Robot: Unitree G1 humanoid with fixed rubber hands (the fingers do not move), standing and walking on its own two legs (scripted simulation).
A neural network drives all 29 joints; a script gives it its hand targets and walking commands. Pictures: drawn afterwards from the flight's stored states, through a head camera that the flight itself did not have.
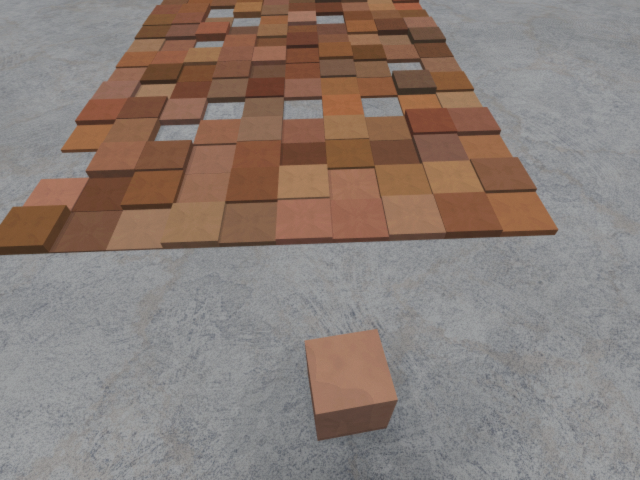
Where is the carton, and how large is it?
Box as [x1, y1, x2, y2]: [304, 329, 397, 440]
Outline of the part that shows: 376,329 304,340 308,377 318,440 386,427 397,398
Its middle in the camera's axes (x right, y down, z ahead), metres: +0.08 +0.43 +1.11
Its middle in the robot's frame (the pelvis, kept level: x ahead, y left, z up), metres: +0.47 -0.04 -0.64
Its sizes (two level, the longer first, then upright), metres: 0.210 0.200 0.250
